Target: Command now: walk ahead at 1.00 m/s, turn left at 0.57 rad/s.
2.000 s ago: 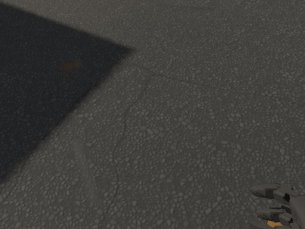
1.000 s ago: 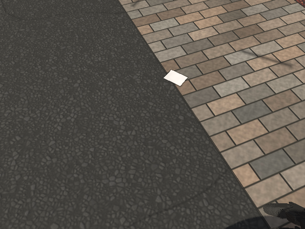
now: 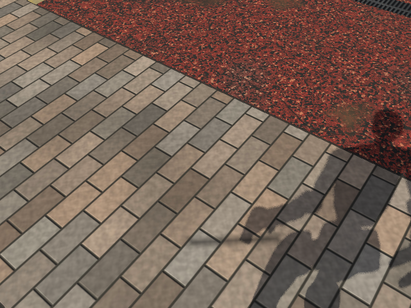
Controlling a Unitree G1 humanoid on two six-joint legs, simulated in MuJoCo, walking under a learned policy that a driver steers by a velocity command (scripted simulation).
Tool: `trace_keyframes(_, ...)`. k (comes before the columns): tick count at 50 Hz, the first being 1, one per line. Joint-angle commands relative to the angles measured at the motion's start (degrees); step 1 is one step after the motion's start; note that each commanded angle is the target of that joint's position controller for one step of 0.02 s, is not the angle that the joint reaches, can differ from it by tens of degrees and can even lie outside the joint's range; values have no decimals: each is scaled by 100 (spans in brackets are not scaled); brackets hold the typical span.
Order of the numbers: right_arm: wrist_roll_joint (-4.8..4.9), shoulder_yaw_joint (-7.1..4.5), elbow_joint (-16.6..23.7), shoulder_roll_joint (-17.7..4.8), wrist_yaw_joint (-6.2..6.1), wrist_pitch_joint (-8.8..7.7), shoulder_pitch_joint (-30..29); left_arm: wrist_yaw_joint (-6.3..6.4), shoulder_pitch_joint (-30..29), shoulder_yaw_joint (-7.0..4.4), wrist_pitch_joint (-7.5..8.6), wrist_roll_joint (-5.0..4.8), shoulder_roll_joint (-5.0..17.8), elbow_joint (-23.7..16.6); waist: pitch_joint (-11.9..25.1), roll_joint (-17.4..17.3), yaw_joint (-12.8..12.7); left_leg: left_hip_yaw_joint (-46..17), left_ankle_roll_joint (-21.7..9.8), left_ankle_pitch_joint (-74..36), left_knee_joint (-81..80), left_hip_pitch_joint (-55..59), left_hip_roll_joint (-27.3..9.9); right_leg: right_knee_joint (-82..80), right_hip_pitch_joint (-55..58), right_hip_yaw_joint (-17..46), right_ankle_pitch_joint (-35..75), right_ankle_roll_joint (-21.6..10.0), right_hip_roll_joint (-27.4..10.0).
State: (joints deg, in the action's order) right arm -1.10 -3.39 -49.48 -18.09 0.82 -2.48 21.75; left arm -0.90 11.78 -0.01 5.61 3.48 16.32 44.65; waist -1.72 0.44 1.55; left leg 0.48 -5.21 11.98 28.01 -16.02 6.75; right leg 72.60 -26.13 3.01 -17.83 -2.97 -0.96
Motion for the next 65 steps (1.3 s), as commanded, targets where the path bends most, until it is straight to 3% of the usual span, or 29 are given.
trace_keyframes(1,59,-137,261,-628,-22,-175,1,-63,-225,26,-100,105,349,-767,-433,-205,-410,-2374,-1295,886,-1979,-365,-1379,-1028,-1012,86,-144,329,-506)
trace_keyframes(5,117,-330,475,-969,36,-296,-176,-211,-1211,140,-75,-178,297,-1135,-489,-310,-186,-1779,-895,77,-2469,-1539,-942,-3412,853,-330,2003,563,-263)
trace_keyframes(8,169,-416,483,-1077,63,-286,143,-127,-1317,39,-56,-193,562,-1138,-238,-311,17,-1991,-630,-832,-2012,-305,-1116,-4044,922,-207,2289,523,-188)
trace_keyframes(10,116,-453,462,-1192,12,-223,274,-23,-826,-91,-10,-179,791,-1015,237,-282,-200,-1997,-432,-2147,-874,400,-1124,-4272,1471,-239,1369,437,35)
trace_keyframes(11,76,-465,456,-1256,22,-209,218,61,61,-206,17,-155,964,-773,790,-65,-677,-1751,-296,-2724,441,352,-838,-4269,2429,-349,894,369,117)
trace_keyframes(12,64,-397,544,-1026,37,-247,35,188,1200,-351,43,-65,1286,-599,1450,156,-1242,-1480,-157,-2203,2182,-446,-535,-4141,3739,220,-15,230,-553)
trace_keyframes(13,104,-150,809,-40,-12,-297,22,293,2040,-473,41,124,1752,-503,2031,1492,-1298,-1038,-154,1556,4152,-1847,-83,-4749,4910,2326,-2319,103,-2188)
trace_keyframes(14,309,-43,1128,11,-8,-263,575,255,1504,-571,-26,61,2021,-535,2499,2631,-621,-728,-180,1608,5277,-2848,-126,-6050,4927,5173,-3308,-460,-2898)
trace_keyframes(15,154,-88,930,-403,-51,-126,4,235,796,-468,-54,23,1289,-679,1412,1234,-619,-578,-198,937,5486,-3248,-641,-6027,4133,4223,-3473,-460,-2502)
trace_keyframes(16,51,-105,952,-473,14,-76,-418,202,536,-364,-46,-30,838,-665,781,571,-629,-472,-150,517,5137,-3190,-846,-5837,3434,2953,-2133,-388,-2176)
trace_keyframes(21,-78,9,1329,-44,307,267,-1198,108,1020,-232,133,-223,281,11,101,531,-289,-314,35,176,4598,-3131,-1266,-5915,2618,206,1711,8,-1501)
trace_keyframes(26,-45,161,1790,-108,471,288,-2137,117,789,-275,226,-201,485,153,-365,221,-96,384,-74,-1069,2865,-2626,-1076,-6493,2183,-1421,2961,140,-1045)
trace_keyframes(29,-76,210,1848,-169,500,259,-2436,159,1111,-352,200,-200,872,247,-461,202,-34,1125,-393,-1117,1712,-1596,-588,-6078,2425,-1910,5919,277,-1067)
trace_keyframes(32,-54,-8,1292,-655,378,203,-603,297,958,-501,-66,-157,1413,101,640,581,1008,1028,-753,-476,1576,587,-42,-3462,2513,-1780,8080,239,-1398)
trace_keyframes(33,-45,-179,858,-906,259,171,682,276,690,-512,-143,-127,1421,-43,1161,421,1520,591,-988,-286,1237,2194,-7,-1642,1635,-1648,7209,173,-1381)
trace_keyframes(34,48,-332,699,-1169,86,204,624,161,739,-450,-161,-51,998,-35,935,-431,1171,-224,-1161,172,980,3008,-453,506,166,-1578,1511,247,-454)
trace_keyframes(35,-74,-449,965,-1876,39,329,15,130,1149,-302,-83,-68,492,-619,1305,-1481,280,-3033,-1991,-438,533,4059,-1695,2500,-1858,-1045,-1264,526,190)
trace_keyframes(36,-54,-502,1167,-1858,-8,381,269,129,483,-291,75,-121,819,-1032,1867,-736,720,-4483,-2365,945,-768,4284,-2124,2493,-2644,61,-797,505,116)
trace_keyframes(38,-5,-386,981,-1292,-92,285,-96,130,174,-254,175,-119,887,-981,252,353,162,-4012,-1869,894,-1521,2335,-1936,1160,-2389,141,-223,474,-397)
trace_keyframes(41,38,-214,961,-891,-121,8,-449,131,419,-206,-187,78,719,-886,-213,502,-490,-2835,-1702,-244,-1575,236,-1253,1,-1178,160,-669,739,-712)
trace_keyframes(44,59,-233,954,-913,-70,-154,-521,40,-562,-84,-279,-4,394,-1333,-515,229,-374,-2192,-1476,-463,-1838,-944,-698,-1724,-490,-151,366,844,-712)
trace_keyframes(50,114,-386,858,-1127,-14,-157,-134,-2,-1059,-108,-216,-249,565,-1439,-12,-272,58,-2365,-767,-1986,-1189,142,-731,-3989,878,-104,2067,570,-168)
trace_keyframes(52,50,-438,853,-1391,-27,-132,-212,118,-11,-304,-180,-247,987,-1159,714,-147,-518,-2318,-503,-3360,364,635,-650,-4095,2001,-189,979,479,162)
trace_keyframes(53,29,-424,900,-1390,3,-162,-490,219,1169,-424,-158,-215,1214,-904,1241,-25,-1229,-2071,-340,-3298,1868,77,-420,-4030,3333,-197,571,409,-8)
trace_keyframes(54,2,-197,1098,-568,-19,-243,-636,348,2381,-557,-122,-38,1620,-716,1953,881,-1571,-1639,-302,-623,4002,-954,-45,-4226,4632,1205,-1554,290,-1348)
trace_keyframes(55,277,-9,1510,-53,-6,-241,16,296,1705,-626,-134,93,2052,-815,2376,2825,-646,-991,-170,1827,5230,-2463,353,-5900,4985,4818,-3018,-155,-2713)
trace_keyframes(56,95,0,1296,-455,-70,-117,-235,253,863,-583,-176,27,1464,-979,1487,1632,-548,-835,-218,1119,5613,-3020,-268,-6000,4167,4726,-3738,-328,-2504)
trace_keyframes(58,-52,-45,1271,-637,75,15,-804,201,525,-419,-218,-16,775,-870,537,342,-523,-572,-126,497,5111,-2856,-775,-5795,2940,2615,-1945,-248,-1982)
trace_keyframes(65,-75,135,1956,-231,387,332,-1869,53,729,-336,120,-192,531,-151,-241,434,-75,-305,33,-620,4211,-2937,-1219,-6433,1907,-517,1341,43,-1443)
